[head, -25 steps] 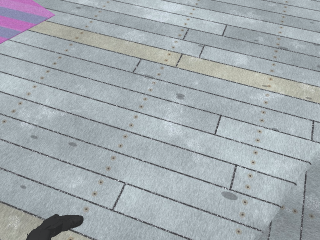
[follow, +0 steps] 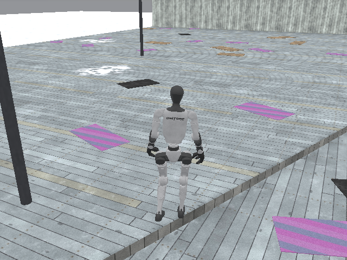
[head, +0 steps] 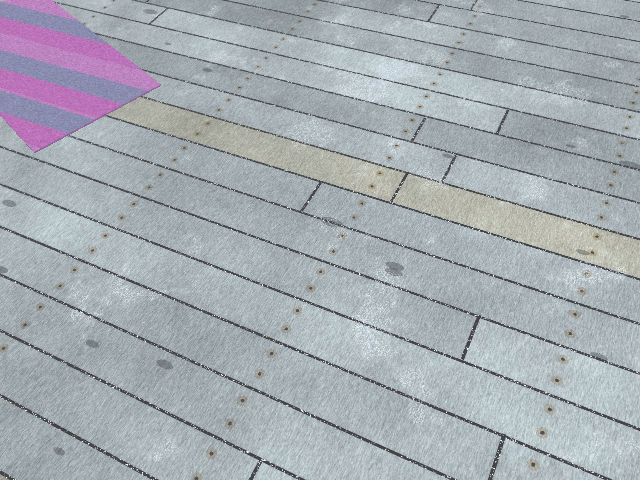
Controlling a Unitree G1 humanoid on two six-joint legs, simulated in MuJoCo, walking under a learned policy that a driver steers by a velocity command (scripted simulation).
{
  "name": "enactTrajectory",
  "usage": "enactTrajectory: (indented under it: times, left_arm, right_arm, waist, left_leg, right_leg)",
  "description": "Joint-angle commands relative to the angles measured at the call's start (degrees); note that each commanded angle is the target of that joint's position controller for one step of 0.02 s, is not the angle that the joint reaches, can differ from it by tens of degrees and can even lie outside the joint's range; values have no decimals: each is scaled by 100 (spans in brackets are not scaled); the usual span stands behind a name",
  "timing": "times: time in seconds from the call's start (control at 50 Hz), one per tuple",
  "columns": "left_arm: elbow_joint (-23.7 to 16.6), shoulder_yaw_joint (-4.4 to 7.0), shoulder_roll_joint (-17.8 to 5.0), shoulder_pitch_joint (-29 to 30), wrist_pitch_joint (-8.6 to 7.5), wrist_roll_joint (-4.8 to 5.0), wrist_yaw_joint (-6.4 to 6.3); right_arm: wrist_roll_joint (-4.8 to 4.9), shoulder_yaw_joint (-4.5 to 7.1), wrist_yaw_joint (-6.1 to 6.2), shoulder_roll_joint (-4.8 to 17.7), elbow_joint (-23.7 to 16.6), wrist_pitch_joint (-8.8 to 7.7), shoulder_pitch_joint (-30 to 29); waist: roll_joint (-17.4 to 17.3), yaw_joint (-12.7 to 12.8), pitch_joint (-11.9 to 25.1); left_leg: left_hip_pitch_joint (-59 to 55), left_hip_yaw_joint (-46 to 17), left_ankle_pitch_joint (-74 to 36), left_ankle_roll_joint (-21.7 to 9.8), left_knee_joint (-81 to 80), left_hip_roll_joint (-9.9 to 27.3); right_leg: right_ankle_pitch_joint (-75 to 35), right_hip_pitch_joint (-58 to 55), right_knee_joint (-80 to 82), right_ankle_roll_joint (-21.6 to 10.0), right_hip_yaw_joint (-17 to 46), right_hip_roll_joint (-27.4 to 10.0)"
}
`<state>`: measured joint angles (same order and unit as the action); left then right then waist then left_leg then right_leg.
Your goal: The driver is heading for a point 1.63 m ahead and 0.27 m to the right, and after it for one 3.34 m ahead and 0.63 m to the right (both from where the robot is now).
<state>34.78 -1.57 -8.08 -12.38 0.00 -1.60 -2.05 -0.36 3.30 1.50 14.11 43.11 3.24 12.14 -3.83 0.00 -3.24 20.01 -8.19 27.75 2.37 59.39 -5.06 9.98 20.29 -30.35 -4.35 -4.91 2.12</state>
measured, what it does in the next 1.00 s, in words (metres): walks ahead: left foot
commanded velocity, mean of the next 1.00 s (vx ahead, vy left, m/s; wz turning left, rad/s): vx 0.00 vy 0.00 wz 0.01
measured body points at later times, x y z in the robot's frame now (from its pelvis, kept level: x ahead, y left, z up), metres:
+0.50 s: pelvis +0.08 +0.02 +0.01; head +0.09 +0.03 +0.46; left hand +0.16 +0.25 -0.12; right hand +0.19 -0.21 -0.11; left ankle +0.07 +0.11 -0.73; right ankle +0.07 -0.07 -0.73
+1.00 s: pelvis +0.11 +0.04 +0.01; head +0.12 +0.05 +0.46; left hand +0.14 +0.27 -0.14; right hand +0.17 -0.20 -0.13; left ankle +0.07 +0.11 -0.73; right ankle +0.07 -0.07 -0.73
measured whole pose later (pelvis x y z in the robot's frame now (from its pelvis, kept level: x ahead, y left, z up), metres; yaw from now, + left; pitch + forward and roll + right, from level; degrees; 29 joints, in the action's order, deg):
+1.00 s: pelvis +0.11 +0.04 +0.01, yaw -1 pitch -1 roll -1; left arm 55.5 1.6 -9.5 -16.6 0.8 -0.6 -2.4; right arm -0.8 0.3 3.8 10.4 55.9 0.3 13.4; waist 0.4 0.5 -1.2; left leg 7.5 -0.4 16.4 -4.3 24.6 -3.8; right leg 15.8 6.5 -23.0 -0.2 -2.3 0.3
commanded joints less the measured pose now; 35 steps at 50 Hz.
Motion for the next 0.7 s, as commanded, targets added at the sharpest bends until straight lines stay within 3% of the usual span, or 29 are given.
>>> enactTrajectory:
  times: [0.02, 0.1, 0.26, 0.32, 0.34, 0.36, 0.38, 0.4, 0.42, 0.46, 0.52, 0.7]
  left_arm:
    - [-196, 219, -640, -157, -204, 4, 0]
    - [-5, 279, -672, -381, -335, -16, 47]
    - [343, 399, -787, -602, -284, -50, 143]
    - [407, 417, -797, -396, -205, 74, 142]
    - [440, 400, -739, -444, -201, 98, 141]
    - [360, 357, -575, -408, -189, 133, 164]
    - [309, 313, -343, -436, -126, 207, 146]
    - [427, 360, -524, -485, -78, 143, 100]
    - [531, 400, -599, -532, -56, 103, 74]
    - [661, 446, -652, -650, -59, 51, 89]
    - [799, 452, -623, -651, -68, 95, 74]
    - [1221, 457, -598, -561, -12, 107, 12]
  right_arm:
    - [11, 78, -102, 299, -140, 31, 285]
    - [-54, 41, -115, 252, -137, 98, 11]
    - [-77, -76, -64, 93, -134, -14, -365]
    - [-108, -145, -2, -69, 16, -117, 19]
    - [-189, -126, 33, 87, -20, -169, 56]
    - [-230, -80, 80, 396, -98, -235, 103]
    - [-40, -58, 123, 458, -74, -229, -316]
    - [-33, -122, 114, 212, -139, -265, -459]
    - [-38, -148, 128, 125, -107, -294, -420]
    - [-42, -156, 164, 135, -18, -352, -281]
    - [-23, -139, 197, 184, 94, -398, -89]
    - [-33, -137, 236, 201, 439, -386, 58]
  waist:
    - [983, -12, 671]
    - [905, 46, 586]
    - [1039, 139, 369]
    - [934, -143, 426]
    - [746, -179, 495]
    - [156, -165, 613]
    - [-538, 183, 379]
    - [-349, 150, 290]
    - [-198, 125, 240]
    - [-97, 140, 324]
    - [97, 100, 491]
    - [273, 67, 360]
  left_leg:
    - [439, 125, -280, 60, -88, 183]
    - [596, 248, -502, 59, -342, 315]
    - [72, 748, -452, -173, -1988, 457]
    - [-1056, 930, -1591, -384, -3545, 379]
    - [-1620, 540, -1992, -478, -3810, 562]
    - [-1883, -394, -1614, -700, -4218, 1230]
    - [-982, -523, -1356, -970, -4187, 1324]
    - [-841, -452, -1235, -994, -4199, 1255]
    - [-818, -343, -1318, -952, -4147, 1151]
    - [-938, -159, -2032, -900, -3962, 998]
    - [-1275, -29, -2902, -921, -3722, 973]
    - [-1434, 37, -3405, -958, -3657, 932]
  right_leg:
    - [-510, -1253, 1497, -141, 1694, -1233]
    - [-700, -1326, 1574, -467, 1679, -1386]
    - [-542, -1051, 1503, -762, 1508, -1317]
    - [-583, -529, 1175, -510, 1253, -1090]
    - [-515, -137, 1040, -270, 1194, -1002]
    - [25, 184, 635, 4, 884, -667]
    - [241, -291, 770, 213, 438, -131]
    - [170, -526, 802, 282, 391, -117]
    - [36, -643, 817, 319, 399, -107]
    - [-272, -876, 871, 323, 422, -167]
    - [-490, -927, 933, 337, 447, -232]
    - [-666, -1002, 932, 386, 442, -316]
Velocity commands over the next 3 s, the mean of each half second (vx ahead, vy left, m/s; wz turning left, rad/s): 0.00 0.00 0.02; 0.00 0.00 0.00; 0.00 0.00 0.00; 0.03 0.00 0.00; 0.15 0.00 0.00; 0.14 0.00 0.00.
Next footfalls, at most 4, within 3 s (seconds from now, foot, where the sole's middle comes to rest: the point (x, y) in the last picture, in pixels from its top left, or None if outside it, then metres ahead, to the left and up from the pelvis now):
0.34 left None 0.11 0.11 -0.77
2.22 right None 0.27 -0.09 -0.77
2.60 left None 0.31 0.09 -0.77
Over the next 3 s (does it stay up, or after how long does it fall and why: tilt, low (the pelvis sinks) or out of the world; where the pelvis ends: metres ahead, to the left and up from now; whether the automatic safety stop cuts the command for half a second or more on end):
stays up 0.34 -0.01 0.01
